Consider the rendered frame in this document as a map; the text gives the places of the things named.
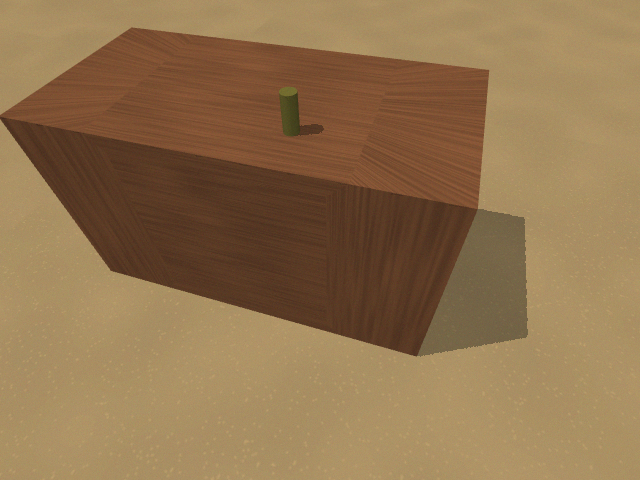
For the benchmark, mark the can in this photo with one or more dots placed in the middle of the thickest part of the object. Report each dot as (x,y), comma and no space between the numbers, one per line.
(289,111)

